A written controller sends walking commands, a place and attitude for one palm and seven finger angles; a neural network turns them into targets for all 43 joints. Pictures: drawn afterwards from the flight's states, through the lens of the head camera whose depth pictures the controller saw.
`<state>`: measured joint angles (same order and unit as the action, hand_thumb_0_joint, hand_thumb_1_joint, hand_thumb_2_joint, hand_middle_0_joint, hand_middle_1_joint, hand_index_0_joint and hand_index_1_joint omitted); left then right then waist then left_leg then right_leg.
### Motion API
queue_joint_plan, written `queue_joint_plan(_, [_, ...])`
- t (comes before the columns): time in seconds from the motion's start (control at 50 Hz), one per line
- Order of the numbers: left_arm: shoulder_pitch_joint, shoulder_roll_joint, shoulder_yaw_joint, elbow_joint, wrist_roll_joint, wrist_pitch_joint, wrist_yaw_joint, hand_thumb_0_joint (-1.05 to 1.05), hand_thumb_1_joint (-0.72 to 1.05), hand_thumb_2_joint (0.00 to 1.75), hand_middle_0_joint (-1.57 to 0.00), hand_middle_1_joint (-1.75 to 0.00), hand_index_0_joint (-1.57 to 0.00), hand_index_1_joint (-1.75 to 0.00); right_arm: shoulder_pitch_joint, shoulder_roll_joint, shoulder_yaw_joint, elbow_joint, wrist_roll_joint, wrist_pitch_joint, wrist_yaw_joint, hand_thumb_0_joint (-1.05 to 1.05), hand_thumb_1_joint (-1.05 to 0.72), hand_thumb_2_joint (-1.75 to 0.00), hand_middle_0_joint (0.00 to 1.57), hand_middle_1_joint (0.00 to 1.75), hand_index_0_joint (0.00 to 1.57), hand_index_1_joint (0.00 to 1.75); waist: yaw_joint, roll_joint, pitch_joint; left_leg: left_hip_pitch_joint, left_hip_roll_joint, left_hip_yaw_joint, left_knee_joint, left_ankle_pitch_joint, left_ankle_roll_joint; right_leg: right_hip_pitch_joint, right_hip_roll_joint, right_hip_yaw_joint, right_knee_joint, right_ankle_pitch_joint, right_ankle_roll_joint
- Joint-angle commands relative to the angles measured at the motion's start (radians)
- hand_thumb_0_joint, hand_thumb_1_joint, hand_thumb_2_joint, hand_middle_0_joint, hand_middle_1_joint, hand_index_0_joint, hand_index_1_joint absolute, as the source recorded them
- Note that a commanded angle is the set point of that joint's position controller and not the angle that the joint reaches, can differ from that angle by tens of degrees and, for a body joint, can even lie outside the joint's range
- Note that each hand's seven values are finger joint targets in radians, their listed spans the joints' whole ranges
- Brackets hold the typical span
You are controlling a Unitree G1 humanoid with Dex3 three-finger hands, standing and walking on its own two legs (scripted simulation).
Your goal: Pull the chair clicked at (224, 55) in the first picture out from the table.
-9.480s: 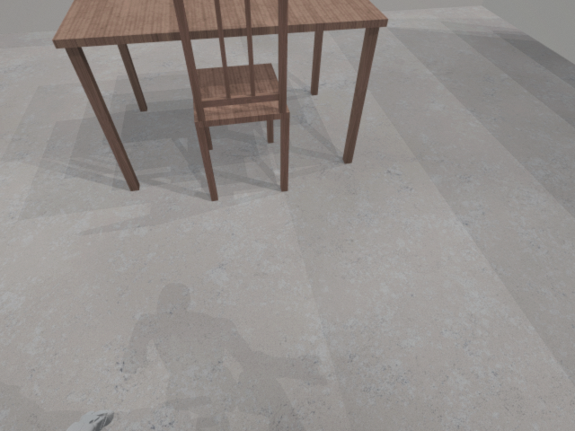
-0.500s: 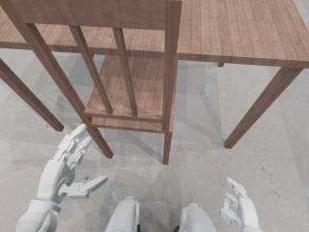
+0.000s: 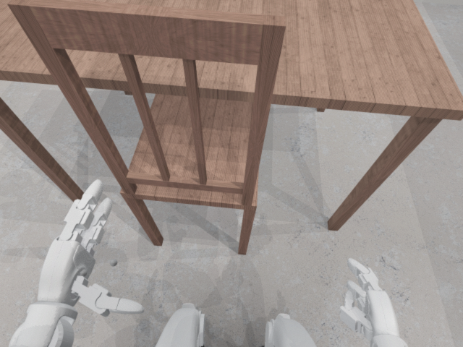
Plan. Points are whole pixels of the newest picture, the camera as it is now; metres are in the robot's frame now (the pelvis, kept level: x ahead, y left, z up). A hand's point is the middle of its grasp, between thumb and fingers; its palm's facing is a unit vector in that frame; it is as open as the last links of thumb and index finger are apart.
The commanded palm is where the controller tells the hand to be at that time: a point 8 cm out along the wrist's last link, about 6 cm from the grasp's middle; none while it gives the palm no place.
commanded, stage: raise the hand toward the chair's back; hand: left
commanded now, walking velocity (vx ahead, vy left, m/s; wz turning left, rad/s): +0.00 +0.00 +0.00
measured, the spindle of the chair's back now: (151, 131) +0.49 +0.19 +0.04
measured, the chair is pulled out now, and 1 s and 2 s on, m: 0.00 0.00 0.00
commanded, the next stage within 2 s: aim the fingers beside a spindle in 0.82 s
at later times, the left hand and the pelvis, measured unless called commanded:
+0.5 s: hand (105, 251) +0.25 +0.20 +0.05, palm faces -0.03 -1.00 -0.07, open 16.9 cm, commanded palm +0.22 +0.26 +0.06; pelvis +0.00 +0.00 +0.01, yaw +0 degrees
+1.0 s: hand (107, 252) +0.25 +0.20 +0.05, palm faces -0.02 -1.00 -0.07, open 16.9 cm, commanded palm +0.23 +0.26 +0.05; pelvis +0.00 +0.00 +0.01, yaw +0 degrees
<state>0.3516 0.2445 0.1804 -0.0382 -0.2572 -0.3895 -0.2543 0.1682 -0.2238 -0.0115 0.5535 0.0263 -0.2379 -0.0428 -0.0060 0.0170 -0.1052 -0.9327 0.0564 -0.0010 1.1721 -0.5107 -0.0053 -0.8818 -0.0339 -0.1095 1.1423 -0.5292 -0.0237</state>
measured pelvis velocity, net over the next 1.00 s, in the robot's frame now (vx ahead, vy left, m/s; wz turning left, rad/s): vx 0.00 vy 0.00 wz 0.00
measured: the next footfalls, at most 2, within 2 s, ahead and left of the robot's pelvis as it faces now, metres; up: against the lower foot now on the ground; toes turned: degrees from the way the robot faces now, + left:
none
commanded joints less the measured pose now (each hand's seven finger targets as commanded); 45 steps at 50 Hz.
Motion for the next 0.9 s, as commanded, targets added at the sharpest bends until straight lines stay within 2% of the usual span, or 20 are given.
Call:
queue_joint_plan(0.0, [-0.044,0.149,0.092,-0.164,-0.018,-0.033,-0.014,0.0,-0.5,0.3,-0.06,-0.08,-0.06,-0.08,0.002,-0.149,-0.048,-0.132,0.004,-0.043,-0.014,0.0,-0.9,-0.9,0.2,0.3,0.2,0.3,-0.005,0.039,-0.244,0.21,-0.059,-0.044,-0.177,0.245,0.022,0.129,0.063,0.053,-0.179,0.202,0.008])
queue_joint_plan(0.02, [-0.067,0.131,0.074,-0.176,-0.023,-0.03,-0.021,0.0,-0.5,0.3,-0.06,-0.08,-0.06,-0.08,0.001,-0.147,-0.042,-0.137,0.004,-0.044,-0.013,0.0,-0.9,-0.9,0.2,0.3,0.2,0.3,-0.011,0.041,-0.238,0.213,-0.06,-0.046,-0.184,0.232,0.022,0.127,0.06,0.051,-0.187,0.189,0.01])
queue_joint_plan(0.08, [-0.098,0.147,0.091,-0.166,-0.03,-0.027,-0.031,0.0,-0.5,0.3,-0.06,-0.08,-0.06,-0.08,0.001,-0.149,-0.038,-0.132,0.005,-0.051,-0.017,0.0,-0.9,-0.9,0.2,0.3,0.2,0.3,-0.014,0.028,-0.24,0.215,-0.059,-0.049,-0.186,0.222,0.022,0.127,0.062,0.053,-0.195,0.177,0.011])
queue_joint_plan(0.1, [-0.106,0.169,0.115,-0.162,-0.033,-0.027,-0.032,0.0,-0.5,0.3,-0.06,-0.08,-0.06,-0.08,0.001,-0.154,-0.037,-0.128,0.003,-0.052,-0.02,0.0,-0.9,-0.9,0.2,0.3,0.2,0.3,-0.007,0.033,-0.253,0.22,-0.059,-0.051,-0.183,0.234,0.022,0.134,0.066,0.051,-0.187,0.188,0.008])
queue_joint_plan(0.14, [-0.115,0.159,0.111,-0.165,-0.038,-0.03,-0.038,0.0,-0.5,0.3,-0.06,-0.08,-0.06,-0.08,0.002,-0.15,-0.034,-0.129,0.001,-0.057,-0.017,0.0,-0.9,-0.9,0.2,0.3,0.2,0.3,-0.006,0.054,-0.259,0.232,-0.061,-0.05,-0.186,0.25,0.02,0.143,0.062,0.053,-0.191,0.206,0.008])
queue_joint_plan(0.2, [-0.121,0.185,0.141,-0.14,-0.042,-0.03,-0.041,0.0,-0.5,0.3,-0.06,-0.08,-0.06,-0.08,0.004,-0.156,-0.034,-0.119,0.0,-0.06,-0.018,0.0,-0.9,-0.9,0.2,0.3,0.2,0.3,-0.003,0.041,-0.266,0.221,-0.062,-0.051,-0.186,0.246,0.02,0.155,0.065,0.056,-0.194,0.201,0.008])
queue_joint_plan(0.24, [-0.135,0.177,0.132,-0.143,-0.047,-0.03,-0.049,0.0,-0.5,0.3,-0.06,-0.08,-0.06,-0.08,0.005,-0.158,-0.034,-0.117,0.002,-0.063,-0.016,0.0,-0.9,-0.9,0.2,0.3,0.2,0.3,-0.007,0.041,-0.273,0.226,-0.062,-0.049,-0.19,0.253,0.02,0.16,0.062,0.057,-0.198,0.212,0.01])
queue_joint_plan(0.28, [-0.139,0.174,0.126,-0.126,-0.048,-0.027,-0.054,0.0,-0.5,0.3,-0.06,-0.08,-0.06,-0.08,0.003,-0.161,-0.034,-0.116,0.006,-0.065,-0.016,0.0,-0.9,-0.9,0.2,0.3,0.2,0.3,-0.01,0.039,-0.247,0.218,-0.062,-0.047,-0.197,0.231,0.019,0.155,0.062,0.06,-0.21,0.189,0.01])
queue_joint_plan(0.3, [-0.146,0.194,0.145,-0.113,-0.05,-0.022,-0.057,0.0,-0.5,0.3,-0.06,-0.08,-0.06,-0.08,0.002,-0.164,-0.034,-0.116,0.004,-0.065,-0.018,0.0,-0.9,-0.9,0.2,0.3,0.2,0.3,-0.006,0.041,-0.247,0.208,-0.064,-0.047,-0.195,0.227,0.022,0.16,0.064,0.066,-0.213,0.181,0.009])
queue_joint_plan(0.34, [-0.128,0.167,0.124,-0.101,-0.055,-0.016,-0.065,0.0,-0.5,0.3,-0.06,-0.08,-0.06,-0.08,0.003,-0.162,-0.034,-0.119,0.007,-0.068,-0.018,0.0,-0.9,-0.9,0.2,0.3,0.2,0.3,-0.007,0.037,-0.241,0.21,-0.064,-0.044,-0.201,0.217,0.021,0.165,0.061,0.069,-0.224,0.17,0.011])
queue_joint_plan(0.4, [-0.121,0.197,0.15,-0.122,-0.054,-0.018,-0.057,0.0,-0.5,0.3,-0.06,-0.08,-0.06,-0.08,0.006,-0.164,-0.038,-0.116,0.004,-0.074,-0.018,0.0,-0.9,-0.9,0.2,0.3,0.2,0.3,0.005,0.058,-0.273,0.224,-0.065,-0.046,-0.201,0.246,0.021,0.183,0.063,0.068,-0.216,0.196,0.008])
queue_joint_plan(0.46, [-0.122,0.174,0.136,-0.112,-0.054,-0.029,-0.049,0.0,-0.5,0.3,-0.06,-0.08,-0.06,-0.08,0.007,-0.161,-0.039,-0.114,0.002,-0.076,-0.013,0.0,-0.9,-0.9,0.2,0.3,0.2,0.3,-0.002,0.037,-0.254,0.212,-0.065,-0.043,-0.201,0.242,0.02,0.175,0.061,0.067,-0.217,0.198,0.012])
queue_joint_plan(0.5, [-0.132,0.196,0.152,-0.108,-0.05,-0.037,-0.043,0.0,-0.5,0.3,-0.06,-0.08,-0.06,-0.08,0.007,-0.164,-0.04,-0.11,-0.001,-0.078,-0.013,0.0,-0.9,-0.9,0.2,0.3,0.2,0.3,-0.002,0.037,-0.245,0.207,-0.064,-0.046,-0.2,0.235,0.021,0.163,0.066,0.063,-0.211,0.187,0.009])
queue_joint_plan(0.58, [-0.133,0.185,0.145,-0.106,-0.051,-0.043,-0.044,0.0,-0.5,0.3,-0.06,-0.08,-0.06,-0.08,0.008,-0.165,-0.04,-0.111,-0.001,-0.081,-0.012,0.0,-0.9,-0.9,0.2,0.3,0.2,0.3,-0.004,0.037,-0.254,0.2,-0.066,-0.04,-0.195,0.226,0.021,0.168,0.061,0.073,-0.215,0.183,0.011])
queue_joint_plan(0.64, [-0.128,0.185,0.14,-0.126,-0.047,-0.043,-0.044,0.0,-0.5,0.3,-0.06,-0.08,-0.06,-0.08,0.008,-0.161,-0.037,-0.113,-0.002,-0.084,-0.011,0.0,-0.9,-0.9,0.2,0.3,0.2,0.3,0.001,0.07,-0.269,0.22,-0.066,-0.039,-0.198,0.249,0.02,0.176,0.061,0.07,-0.209,0.208,0.008])
queue_joint_plan(0.68, [-0.129,0.184,0.14,-0.126,-0.046,-0.041,-0.044,0.0,-0.5,0.3,-0.06,-0.08,-0.06,-0.08,0.01,-0.162,-0.04,-0.108,-0.001,-0.085,-0.011,0.0,-0.9,-0.9,0.2,0.3,0.2,0.3,-0.005,0.046,-0.278,0.221,-0.065,-0.039,-0.191,0.257,0.021,0.173,0.062,0.067,-0.206,0.222,0.012])
queue_joint_plan(0.74, [-0.132,0.174,0.136,-0.112,-0.05,-0.036,-0.048,0.0,-0.5,0.3,-0.06,-0.08,-0.06,-0.08,0.004,-0.159,-0.037,-0.106,-0.001,-0.086,-0.013,0.0,-0.9,-0.9,0.2,0.3,0.2,0.3,-0.007,0.048,-0.256,0.208,-0.067,-0.038,-0.189,0.245,0.021,0.168,0.063,0.072,-0.21,0.213,0.012])
queue_joint_plan(0.8, [-0.136,0.181,0.143,-0.097,-0.049,-0.03,-0.051,0.0,-0.5,0.3,-0.06,-0.08,-0.06,-0.08,0.004,-0.162,-0.035,-0.106,0.001,-0.085,-0.016,0.0,-0.9,-0.9,0.2,0.3,0.2,0.3,-0.007,0.023,-0.245,0.198,-0.065,-0.043,-0.193,0.226,0.022,0.158,0.068,0.066,-0.211,0.187,0.011])
queue_joint_plan(0.86, [-0.148,0.186,0.146,-0.122,-0.053,-0.033,-0.057,0.0,-0.5,0.3,-0.06,-0.08,-0.06,-0.08,0.006,-0.16,-0.035,-0.106,-0.002,-0.089,-0.016,0.0,-0.9,-0.9,0.2,0.3,0.2,0.3,-0.005,0.028,-0.282,0.202,-0.067,-0.039,-0.179,0.248,0.023,0.181,0.061,0.08,-0.21,0.218,0.014])
queue_joint_plan(0.88, [-0.137,0.175,0.137,-0.115,-0.052,-0.033,-0.058,0.0,-0.5,0.3,-0.06,-0.08,-0.06,-0.08,0.007,-0.158,-0.034,-0.105,-0.001,-0.088,-0.015,0.0,-0.9,-0.9,0.2,0.3,0.2,0.3,-0.005,0.027,-0.274,0.204,-0.066,-0.04,-0.183,0.25,0.021,0.179,0.062,0.076,-0.209,0.221,0.013])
